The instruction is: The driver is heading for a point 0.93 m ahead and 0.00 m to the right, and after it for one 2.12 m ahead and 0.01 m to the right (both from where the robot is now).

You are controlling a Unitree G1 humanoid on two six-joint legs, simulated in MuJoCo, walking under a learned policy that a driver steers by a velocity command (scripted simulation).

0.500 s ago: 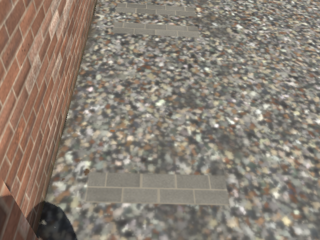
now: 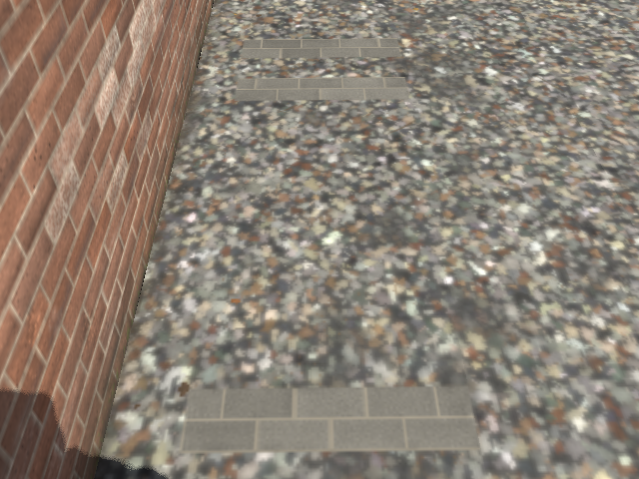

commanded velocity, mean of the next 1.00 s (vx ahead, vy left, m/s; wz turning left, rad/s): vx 0.48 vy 0.00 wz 0.00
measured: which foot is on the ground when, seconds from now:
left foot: down 0.00-0.02, up 0.04-0.40, down 0.42-0.88, up 0.90-1.00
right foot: down 0.00-0.40, up 0.42-0.86, down 0.88-1.00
